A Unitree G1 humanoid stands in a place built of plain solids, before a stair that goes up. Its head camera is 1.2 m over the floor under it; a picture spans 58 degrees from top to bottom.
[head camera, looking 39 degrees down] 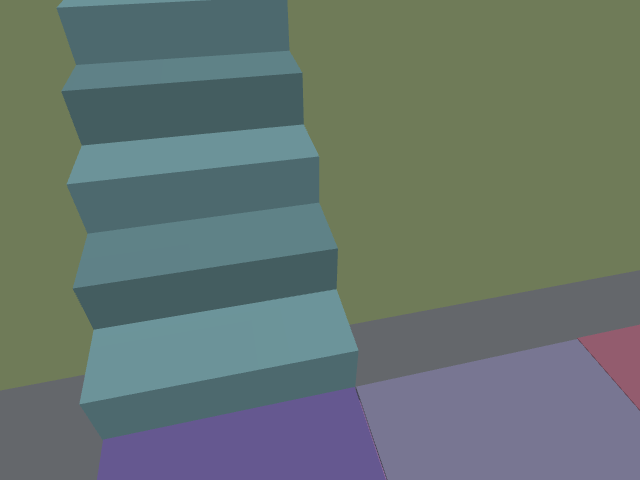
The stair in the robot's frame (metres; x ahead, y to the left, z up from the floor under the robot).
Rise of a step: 0.18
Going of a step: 0.24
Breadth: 0.74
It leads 13 degrees to the left of straight ahead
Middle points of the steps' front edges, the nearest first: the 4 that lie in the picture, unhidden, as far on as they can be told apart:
0.67 0.25 0.18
0.91 0.31 0.36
1.14 0.36 0.55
1.38 0.42 0.73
